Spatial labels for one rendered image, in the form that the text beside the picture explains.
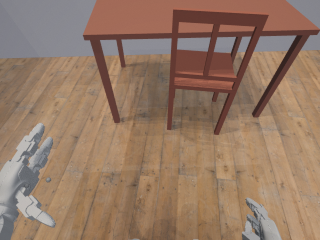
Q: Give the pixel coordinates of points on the robot left forearm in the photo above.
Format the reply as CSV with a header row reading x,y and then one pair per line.
x,y
8,216

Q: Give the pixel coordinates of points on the left robot hand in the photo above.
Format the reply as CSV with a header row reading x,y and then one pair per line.
x,y
15,174

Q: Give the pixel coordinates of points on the chair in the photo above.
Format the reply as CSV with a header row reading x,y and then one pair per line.
x,y
210,71

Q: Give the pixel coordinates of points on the table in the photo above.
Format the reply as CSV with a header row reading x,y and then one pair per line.
x,y
153,19

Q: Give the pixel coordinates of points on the right robot hand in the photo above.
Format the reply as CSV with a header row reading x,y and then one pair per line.
x,y
264,227

